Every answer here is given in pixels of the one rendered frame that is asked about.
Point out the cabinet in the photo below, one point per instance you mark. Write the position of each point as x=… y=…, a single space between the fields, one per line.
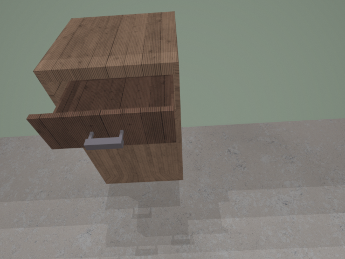
x=120 y=46

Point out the drawer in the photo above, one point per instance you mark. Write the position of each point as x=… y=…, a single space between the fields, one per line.
x=143 y=107

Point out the handle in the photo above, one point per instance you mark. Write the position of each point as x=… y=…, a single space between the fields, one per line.
x=104 y=143

